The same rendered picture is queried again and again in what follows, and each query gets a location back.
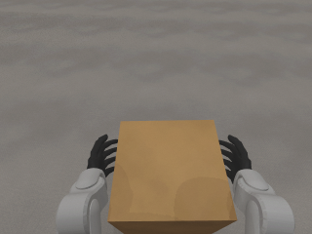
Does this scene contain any left robot hand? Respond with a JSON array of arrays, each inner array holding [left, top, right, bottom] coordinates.
[[87, 134, 118, 177]]

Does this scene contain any right robot hand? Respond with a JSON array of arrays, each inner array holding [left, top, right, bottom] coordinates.
[[218, 135, 252, 184]]

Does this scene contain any left robot forearm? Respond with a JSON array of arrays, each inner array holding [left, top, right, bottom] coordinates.
[[56, 168, 108, 234]]

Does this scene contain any carton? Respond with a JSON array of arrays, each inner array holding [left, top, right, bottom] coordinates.
[[107, 120, 238, 234]]

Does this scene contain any right robot forearm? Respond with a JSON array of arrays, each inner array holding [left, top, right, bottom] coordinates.
[[232, 169, 295, 234]]

